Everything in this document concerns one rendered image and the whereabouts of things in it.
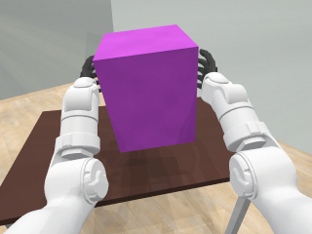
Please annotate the right robot hand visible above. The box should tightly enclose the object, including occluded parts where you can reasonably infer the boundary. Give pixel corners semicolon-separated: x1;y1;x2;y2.
197;49;217;89

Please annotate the robot left forearm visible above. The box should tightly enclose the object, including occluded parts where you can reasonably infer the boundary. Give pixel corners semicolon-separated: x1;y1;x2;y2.
44;77;100;200

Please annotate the robot right upper arm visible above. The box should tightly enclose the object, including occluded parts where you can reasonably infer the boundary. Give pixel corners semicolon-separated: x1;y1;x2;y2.
229;146;312;234

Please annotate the robot left upper arm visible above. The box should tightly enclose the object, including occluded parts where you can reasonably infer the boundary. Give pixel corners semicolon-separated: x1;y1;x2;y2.
3;157;109;234

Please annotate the robot right forearm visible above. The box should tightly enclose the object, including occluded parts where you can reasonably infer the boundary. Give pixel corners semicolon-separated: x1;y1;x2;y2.
201;72;298;184

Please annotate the carton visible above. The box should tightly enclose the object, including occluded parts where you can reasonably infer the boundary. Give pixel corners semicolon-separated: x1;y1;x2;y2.
92;24;199;153

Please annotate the table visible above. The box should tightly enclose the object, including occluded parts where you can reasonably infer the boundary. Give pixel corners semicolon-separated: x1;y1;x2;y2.
0;97;251;234

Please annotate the left robot hand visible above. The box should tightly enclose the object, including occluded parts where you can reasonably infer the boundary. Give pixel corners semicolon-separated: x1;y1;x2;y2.
80;55;101;93

